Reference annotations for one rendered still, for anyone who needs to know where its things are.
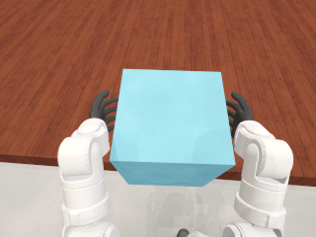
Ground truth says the left robot hand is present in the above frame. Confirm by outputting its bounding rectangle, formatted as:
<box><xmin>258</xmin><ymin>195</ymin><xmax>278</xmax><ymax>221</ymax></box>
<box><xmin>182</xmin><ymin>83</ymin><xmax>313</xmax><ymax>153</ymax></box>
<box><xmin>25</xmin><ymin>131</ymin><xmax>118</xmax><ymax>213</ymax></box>
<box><xmin>89</xmin><ymin>90</ymin><xmax>119</xmax><ymax>133</ymax></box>

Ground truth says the robot right forearm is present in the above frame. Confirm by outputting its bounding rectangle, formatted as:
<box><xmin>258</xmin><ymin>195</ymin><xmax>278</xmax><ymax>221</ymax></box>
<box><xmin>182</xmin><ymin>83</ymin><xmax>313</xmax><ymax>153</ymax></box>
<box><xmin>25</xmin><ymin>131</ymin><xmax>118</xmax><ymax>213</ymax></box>
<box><xmin>233</xmin><ymin>120</ymin><xmax>293</xmax><ymax>237</ymax></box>

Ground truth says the carton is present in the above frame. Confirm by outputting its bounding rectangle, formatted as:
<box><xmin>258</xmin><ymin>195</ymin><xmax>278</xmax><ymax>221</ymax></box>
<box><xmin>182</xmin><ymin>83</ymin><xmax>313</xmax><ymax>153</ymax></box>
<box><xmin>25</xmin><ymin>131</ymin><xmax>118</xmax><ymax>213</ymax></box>
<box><xmin>110</xmin><ymin>69</ymin><xmax>236</xmax><ymax>187</ymax></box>

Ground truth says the right robot upper arm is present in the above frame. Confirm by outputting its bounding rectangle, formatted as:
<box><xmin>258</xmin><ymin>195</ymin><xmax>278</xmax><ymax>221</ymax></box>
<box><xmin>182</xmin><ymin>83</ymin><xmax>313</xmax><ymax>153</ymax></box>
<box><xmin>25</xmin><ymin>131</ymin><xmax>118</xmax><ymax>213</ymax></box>
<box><xmin>222</xmin><ymin>222</ymin><xmax>277</xmax><ymax>237</ymax></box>

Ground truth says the robot left forearm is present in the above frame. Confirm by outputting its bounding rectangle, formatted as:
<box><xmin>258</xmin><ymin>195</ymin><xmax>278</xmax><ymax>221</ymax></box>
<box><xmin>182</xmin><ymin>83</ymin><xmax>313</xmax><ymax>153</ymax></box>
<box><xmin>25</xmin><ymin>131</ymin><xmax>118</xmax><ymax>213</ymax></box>
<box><xmin>57</xmin><ymin>118</ymin><xmax>111</xmax><ymax>237</ymax></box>

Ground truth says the left robot upper arm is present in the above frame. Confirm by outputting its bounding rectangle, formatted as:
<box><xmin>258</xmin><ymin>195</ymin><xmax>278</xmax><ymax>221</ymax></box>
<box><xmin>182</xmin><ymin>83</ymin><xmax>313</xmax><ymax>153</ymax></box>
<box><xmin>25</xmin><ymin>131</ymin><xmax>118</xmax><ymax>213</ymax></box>
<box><xmin>67</xmin><ymin>222</ymin><xmax>119</xmax><ymax>237</ymax></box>

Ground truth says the right robot hand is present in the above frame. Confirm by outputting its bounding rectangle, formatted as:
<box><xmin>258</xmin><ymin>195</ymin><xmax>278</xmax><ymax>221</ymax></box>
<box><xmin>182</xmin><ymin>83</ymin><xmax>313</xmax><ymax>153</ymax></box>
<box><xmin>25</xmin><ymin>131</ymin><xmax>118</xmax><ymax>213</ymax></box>
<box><xmin>225</xmin><ymin>92</ymin><xmax>254</xmax><ymax>139</ymax></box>

